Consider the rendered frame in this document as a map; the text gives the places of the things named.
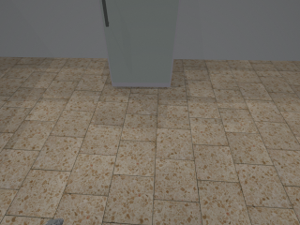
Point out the fridge door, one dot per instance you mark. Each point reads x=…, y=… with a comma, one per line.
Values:
x=140, y=39

